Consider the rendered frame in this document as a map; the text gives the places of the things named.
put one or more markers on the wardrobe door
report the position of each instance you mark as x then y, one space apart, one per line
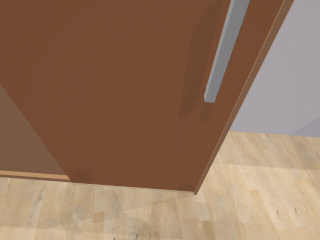
115 88
21 149

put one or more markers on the handle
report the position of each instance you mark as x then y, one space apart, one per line
234 18

